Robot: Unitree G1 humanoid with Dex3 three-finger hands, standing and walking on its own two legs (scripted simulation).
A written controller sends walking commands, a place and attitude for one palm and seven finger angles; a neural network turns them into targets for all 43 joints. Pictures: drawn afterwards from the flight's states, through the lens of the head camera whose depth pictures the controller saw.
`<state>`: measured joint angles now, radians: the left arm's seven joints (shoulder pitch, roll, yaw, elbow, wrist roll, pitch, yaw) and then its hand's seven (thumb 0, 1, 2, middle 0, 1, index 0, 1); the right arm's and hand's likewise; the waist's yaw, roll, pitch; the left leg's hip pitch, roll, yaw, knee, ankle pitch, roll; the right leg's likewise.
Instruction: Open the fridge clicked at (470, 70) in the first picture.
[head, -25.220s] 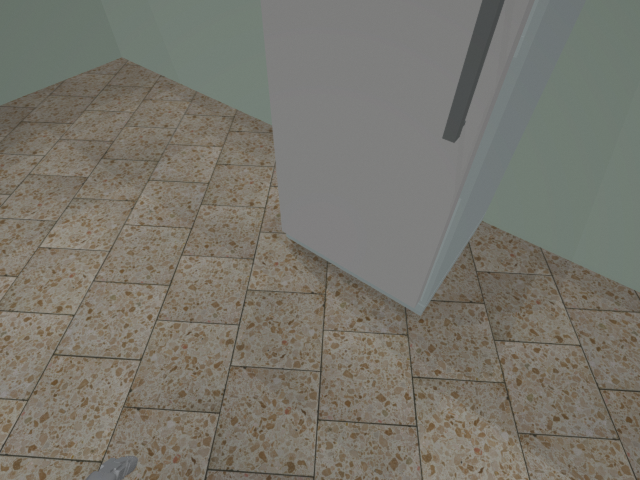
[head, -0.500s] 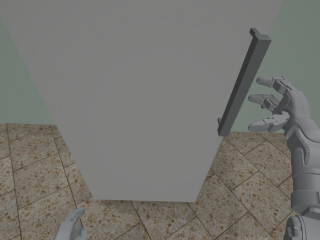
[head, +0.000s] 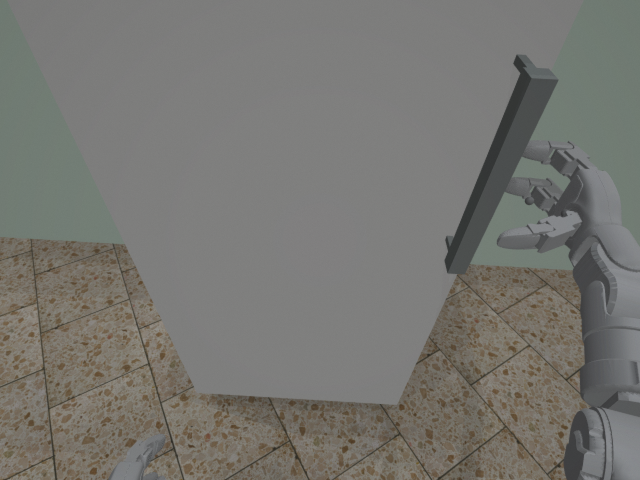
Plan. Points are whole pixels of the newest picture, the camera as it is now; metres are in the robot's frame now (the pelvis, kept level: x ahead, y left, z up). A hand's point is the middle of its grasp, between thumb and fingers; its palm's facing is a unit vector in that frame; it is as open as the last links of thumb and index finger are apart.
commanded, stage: slide the fingers in behind the handle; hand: right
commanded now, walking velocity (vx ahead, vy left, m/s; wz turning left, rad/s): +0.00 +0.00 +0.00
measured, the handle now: (483, 180) +0.46 -0.16 +0.17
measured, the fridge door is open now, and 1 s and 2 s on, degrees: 0 0 0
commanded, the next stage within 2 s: move the hooked fingers beside the handle in 0.94 s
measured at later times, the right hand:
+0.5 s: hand (528, 214) +0.39 -0.20 +0.18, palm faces -0.02 +1.00 +0.01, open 14.0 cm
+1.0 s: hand (508, 212) +0.39 -0.17 +0.18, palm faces +0.02 +1.00 -0.01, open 14.3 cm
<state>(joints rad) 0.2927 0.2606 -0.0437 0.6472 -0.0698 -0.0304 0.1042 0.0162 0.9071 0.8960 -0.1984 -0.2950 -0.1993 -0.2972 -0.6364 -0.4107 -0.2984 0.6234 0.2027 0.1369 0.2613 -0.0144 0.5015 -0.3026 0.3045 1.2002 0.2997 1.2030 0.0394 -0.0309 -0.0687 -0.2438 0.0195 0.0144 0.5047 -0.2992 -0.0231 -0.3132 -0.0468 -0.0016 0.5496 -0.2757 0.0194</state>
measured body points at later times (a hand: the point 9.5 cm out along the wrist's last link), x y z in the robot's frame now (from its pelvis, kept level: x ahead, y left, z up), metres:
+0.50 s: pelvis +0.00 +0.00 +0.00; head -0.01 +0.00 +0.45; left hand +0.14 +0.24 -0.09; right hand +0.39 -0.25 +0.18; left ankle -0.02 +0.14 -0.73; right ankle +0.01 -0.13 -0.73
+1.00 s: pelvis +0.00 +0.00 +0.00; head -0.01 +0.01 +0.45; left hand +0.15 +0.25 -0.09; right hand +0.39 -0.23 +0.19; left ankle -0.02 +0.14 -0.73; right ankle +0.01 -0.13 -0.73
